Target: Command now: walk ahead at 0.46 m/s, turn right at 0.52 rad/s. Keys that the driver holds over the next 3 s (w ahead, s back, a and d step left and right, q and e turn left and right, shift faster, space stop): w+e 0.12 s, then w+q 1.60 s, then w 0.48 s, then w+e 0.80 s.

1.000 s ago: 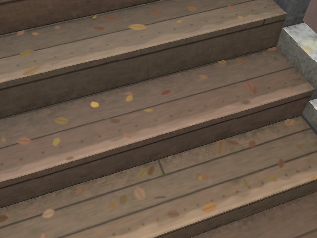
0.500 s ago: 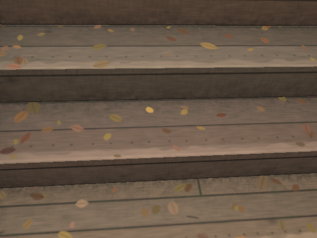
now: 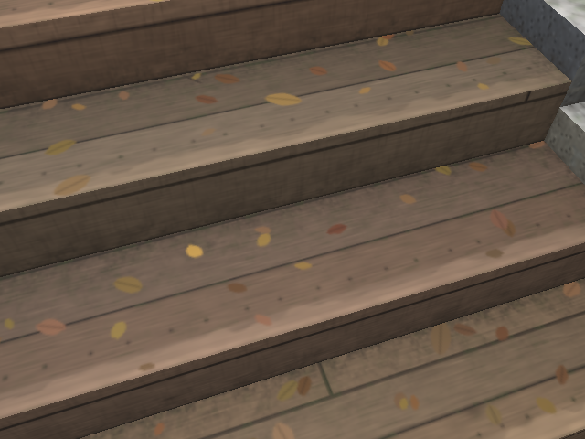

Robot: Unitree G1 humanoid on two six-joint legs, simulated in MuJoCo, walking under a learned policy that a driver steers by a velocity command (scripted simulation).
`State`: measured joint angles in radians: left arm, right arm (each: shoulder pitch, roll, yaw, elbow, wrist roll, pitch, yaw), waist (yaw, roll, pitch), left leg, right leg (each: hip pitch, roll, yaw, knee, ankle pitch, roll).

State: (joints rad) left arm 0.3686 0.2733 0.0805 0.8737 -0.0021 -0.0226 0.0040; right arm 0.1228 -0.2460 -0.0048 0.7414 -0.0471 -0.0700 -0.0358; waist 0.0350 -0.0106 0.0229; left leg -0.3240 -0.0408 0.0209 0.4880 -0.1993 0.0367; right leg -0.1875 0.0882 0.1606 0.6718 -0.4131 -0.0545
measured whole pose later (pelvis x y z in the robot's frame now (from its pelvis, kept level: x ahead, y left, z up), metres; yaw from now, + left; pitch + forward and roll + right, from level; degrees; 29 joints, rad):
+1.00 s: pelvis +0.48 -0.16 +0.17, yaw +13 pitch +5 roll -1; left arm 0.45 0.11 -0.06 1.12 0.15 -0.10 -0.06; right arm 0.08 -0.18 0.02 0.82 0.03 -0.04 0.09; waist -0.01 0.07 -0.12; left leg -1.38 -0.02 -0.11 2.19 0.04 0.26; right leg -0.17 -0.01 -0.36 0.45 -0.38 -0.07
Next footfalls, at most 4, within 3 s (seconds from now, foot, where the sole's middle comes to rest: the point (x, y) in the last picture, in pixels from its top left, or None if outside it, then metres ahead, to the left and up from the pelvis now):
0.52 right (428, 426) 0.45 -0.22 -0.60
1.18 left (323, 271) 0.69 -0.01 -0.43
1.60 right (392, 88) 1.05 -0.14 -0.26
2.26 left None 1.18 0.31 -0.09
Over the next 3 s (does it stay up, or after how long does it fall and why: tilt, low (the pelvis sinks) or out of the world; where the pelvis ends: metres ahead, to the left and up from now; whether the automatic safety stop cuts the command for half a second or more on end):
stays up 1.43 0.29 0.78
